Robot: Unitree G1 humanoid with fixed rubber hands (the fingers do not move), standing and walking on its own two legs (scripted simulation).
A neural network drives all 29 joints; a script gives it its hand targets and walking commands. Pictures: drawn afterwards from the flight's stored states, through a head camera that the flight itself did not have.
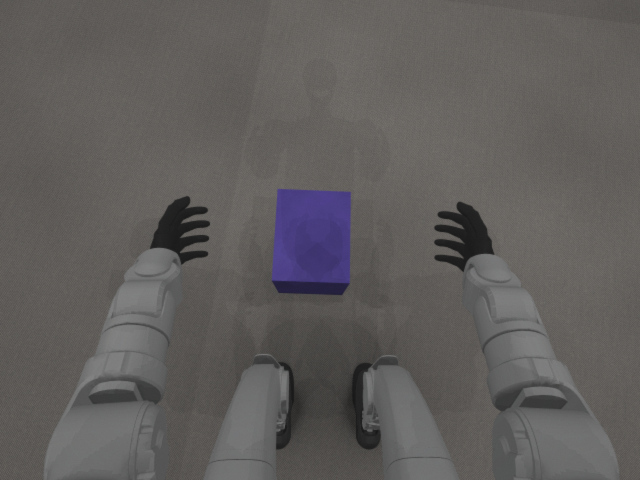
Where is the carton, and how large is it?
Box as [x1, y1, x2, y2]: [272, 189, 350, 294]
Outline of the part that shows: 278,189 272,268 272,281 279,292 341,294 349,283 350,192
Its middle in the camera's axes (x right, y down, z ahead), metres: -0.03 +0.01 +1.01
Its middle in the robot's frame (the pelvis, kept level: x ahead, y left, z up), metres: +0.51 +0.02 -0.58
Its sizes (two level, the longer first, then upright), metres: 0.223 0.177 0.212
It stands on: the floor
